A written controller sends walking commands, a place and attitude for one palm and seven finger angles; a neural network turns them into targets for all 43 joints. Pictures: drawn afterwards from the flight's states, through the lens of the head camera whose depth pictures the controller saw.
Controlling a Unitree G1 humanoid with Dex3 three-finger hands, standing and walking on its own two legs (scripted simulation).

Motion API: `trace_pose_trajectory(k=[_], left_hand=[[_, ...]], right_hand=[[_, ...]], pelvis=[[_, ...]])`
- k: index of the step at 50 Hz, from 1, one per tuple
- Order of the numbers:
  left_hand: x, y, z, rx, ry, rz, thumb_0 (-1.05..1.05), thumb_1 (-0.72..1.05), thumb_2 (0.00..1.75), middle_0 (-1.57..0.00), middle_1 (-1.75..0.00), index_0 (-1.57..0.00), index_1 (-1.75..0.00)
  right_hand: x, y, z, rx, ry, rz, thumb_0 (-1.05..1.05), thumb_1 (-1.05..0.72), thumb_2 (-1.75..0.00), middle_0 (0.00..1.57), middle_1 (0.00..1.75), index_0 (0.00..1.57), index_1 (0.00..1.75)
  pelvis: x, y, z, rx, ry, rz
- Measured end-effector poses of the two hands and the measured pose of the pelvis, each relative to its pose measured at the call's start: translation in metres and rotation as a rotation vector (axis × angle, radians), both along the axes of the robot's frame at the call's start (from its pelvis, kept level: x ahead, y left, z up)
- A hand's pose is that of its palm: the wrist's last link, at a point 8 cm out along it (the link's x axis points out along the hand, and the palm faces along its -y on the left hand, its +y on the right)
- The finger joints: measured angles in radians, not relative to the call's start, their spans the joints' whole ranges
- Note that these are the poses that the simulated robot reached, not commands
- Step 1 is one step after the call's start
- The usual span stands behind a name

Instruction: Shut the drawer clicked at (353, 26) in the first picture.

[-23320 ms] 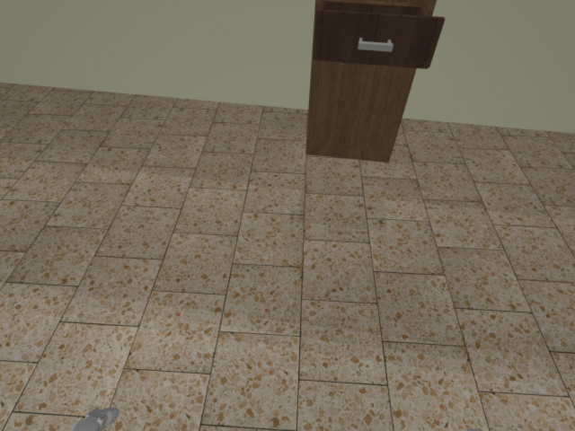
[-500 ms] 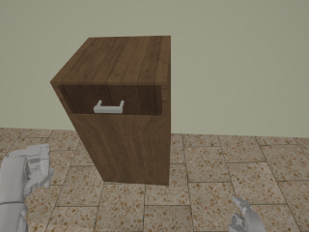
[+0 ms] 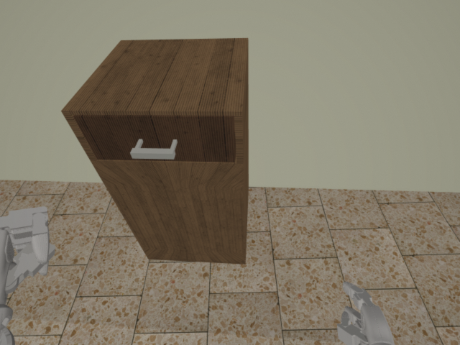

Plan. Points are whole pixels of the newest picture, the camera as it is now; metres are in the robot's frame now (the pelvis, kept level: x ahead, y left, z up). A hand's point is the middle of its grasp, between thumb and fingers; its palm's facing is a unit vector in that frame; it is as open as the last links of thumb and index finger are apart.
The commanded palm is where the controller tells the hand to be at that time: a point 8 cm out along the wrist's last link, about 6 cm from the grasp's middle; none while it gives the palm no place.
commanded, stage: step back with the hand held close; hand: left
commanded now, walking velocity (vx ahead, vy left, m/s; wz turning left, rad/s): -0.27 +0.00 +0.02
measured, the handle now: (155, 148) +0.58 +0.27 -0.02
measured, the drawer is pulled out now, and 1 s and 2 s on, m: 0.00 0.00 0.00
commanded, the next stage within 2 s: stop stepping back and stand still in 1.08 s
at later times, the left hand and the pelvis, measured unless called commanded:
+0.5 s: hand out of the picture +0.12 +0.28 +0.15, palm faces +0.34 -0.78 -0.52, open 3.2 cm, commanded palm +0.06 +0.32 +0.17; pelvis -0.07 +0.04 -0.01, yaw +0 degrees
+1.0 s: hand out of the picture +0.03 +0.31 +0.17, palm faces +0.40 -0.78 -0.49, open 3.2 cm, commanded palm -0.04 +0.34 +0.17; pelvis -0.16 +0.06 -0.02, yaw +3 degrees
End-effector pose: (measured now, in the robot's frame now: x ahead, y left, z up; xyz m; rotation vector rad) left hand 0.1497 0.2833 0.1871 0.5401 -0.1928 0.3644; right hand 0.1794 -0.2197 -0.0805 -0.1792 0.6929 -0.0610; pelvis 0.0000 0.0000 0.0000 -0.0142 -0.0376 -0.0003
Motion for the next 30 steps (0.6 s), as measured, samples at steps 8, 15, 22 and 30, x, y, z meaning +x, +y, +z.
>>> trace_pose_trajectory(k=[8,15,22,30], left_hand=[[0.006,0.000,-0.023,-0.007,0.138,-0.093,0.01,0.89,0.90,-1.40,-1.60,-1.40,-1.60],[-0.018,0.016,-0.011,0.053,0.093,-0.112,0.01,0.89,0.90,-1.40,-1.60,-1.40,-1.60],[-0.054,0.032,-0.008,0.064,0.037,-0.059,0.01,0.89,0.90,-1.40,-1.60,-1.40,-1.60],[-0.091,0.037,-0.018,0.045,0.009,-0.024,0.01,0.89,0.90,-1.40,-1.60,-1.40,-1.60]], right_hand=[[-0.028,-0.010,-0.002,-0.034,0.066,-0.106,0.02,-0.90,-0.90,0.20,0.30,0.20,0.30],[-0.050,0.001,0.002,-0.065,0.075,-0.115,0.02,-0.90,-0.90,0.20,0.30,0.20,0.30],[-0.064,0.024,0.001,-0.044,0.014,-0.075,0.02,-0.90,-0.90,0.20,0.30,0.20,0.30],[-0.089,0.039,-0.004,-0.047,-0.004,-0.021,0.02,-0.90,-0.90,0.21,0.30,0.20,0.30]], pelvis=[[-0.011,0.017,-0.001,0.006,0.042,-0.025],[-0.029,0.028,-0.004,0.005,0.044,-0.019],[-0.056,0.038,-0.009,-0.005,0.033,-0.007],[-0.087,0.040,-0.015,-0.016,0.022,0.027]])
